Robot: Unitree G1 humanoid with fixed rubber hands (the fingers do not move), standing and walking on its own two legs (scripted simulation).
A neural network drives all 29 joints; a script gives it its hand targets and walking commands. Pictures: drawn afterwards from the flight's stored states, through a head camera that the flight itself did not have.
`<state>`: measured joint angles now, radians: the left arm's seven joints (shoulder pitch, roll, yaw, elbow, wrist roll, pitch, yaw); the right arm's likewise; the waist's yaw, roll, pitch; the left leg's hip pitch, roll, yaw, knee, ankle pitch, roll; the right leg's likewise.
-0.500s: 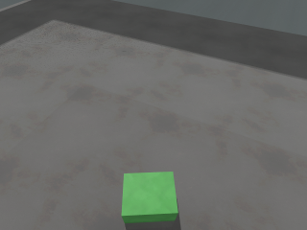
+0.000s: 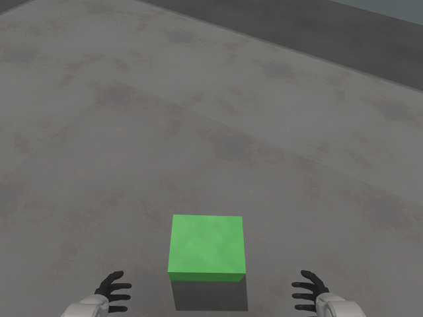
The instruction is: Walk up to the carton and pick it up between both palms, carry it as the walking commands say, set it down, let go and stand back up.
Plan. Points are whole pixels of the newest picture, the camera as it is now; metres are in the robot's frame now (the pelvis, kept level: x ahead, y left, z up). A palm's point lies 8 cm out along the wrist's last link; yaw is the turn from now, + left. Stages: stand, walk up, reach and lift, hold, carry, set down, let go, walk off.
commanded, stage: reach and lift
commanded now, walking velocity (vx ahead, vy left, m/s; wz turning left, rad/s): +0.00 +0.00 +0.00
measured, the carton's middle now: (206, 248) +0.44 -0.02 -0.67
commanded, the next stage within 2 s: none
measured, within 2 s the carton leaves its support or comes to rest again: neither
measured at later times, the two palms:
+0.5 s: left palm (106, 293) +0.19 +0.22 -0.15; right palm (321, 301) +0.18 -0.25 -0.15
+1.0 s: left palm (121, 227) +0.34 +0.22 -0.17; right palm (303, 236) +0.33 -0.24 -0.17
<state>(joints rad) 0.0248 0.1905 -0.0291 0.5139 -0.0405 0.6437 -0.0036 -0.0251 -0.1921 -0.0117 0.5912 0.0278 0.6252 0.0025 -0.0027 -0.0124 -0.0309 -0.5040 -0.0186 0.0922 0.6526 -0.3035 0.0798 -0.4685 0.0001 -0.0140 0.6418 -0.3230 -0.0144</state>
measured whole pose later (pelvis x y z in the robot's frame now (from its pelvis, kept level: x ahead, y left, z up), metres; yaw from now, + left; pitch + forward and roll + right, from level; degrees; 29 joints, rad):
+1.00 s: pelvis -0.06 -0.03 -0.08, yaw +3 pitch +32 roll -1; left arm -0.78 0.34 0.20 0.89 -0.04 0.25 -0.09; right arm -0.68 -0.24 -0.22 0.79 0.07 0.27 0.01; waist -0.03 -0.01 -0.05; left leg -1.29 -0.02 0.03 1.04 -0.31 0.04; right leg -1.25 0.03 -0.01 1.06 -0.37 -0.01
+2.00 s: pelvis -0.08 -0.03 -0.25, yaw +1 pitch +50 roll -2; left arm -1.14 0.46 0.30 0.92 -0.10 0.18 -0.07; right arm -1.12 -0.39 -0.26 0.89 0.15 0.19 0.04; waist -0.03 0.00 -0.08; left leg -2.07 -0.02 0.02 1.67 -0.47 0.03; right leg -2.03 0.04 -0.03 1.69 -0.54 -0.02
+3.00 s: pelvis -0.11 -0.03 -0.41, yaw +1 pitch +32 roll +0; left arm -1.47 0.51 0.07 1.16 -0.29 0.05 0.05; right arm -1.42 -0.46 -0.09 1.11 0.27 0.07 -0.07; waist 0.00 0.00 0.52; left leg -2.27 0.02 0.07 2.27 -0.55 0.07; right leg -2.23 0.01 -0.04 2.30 -0.62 -0.03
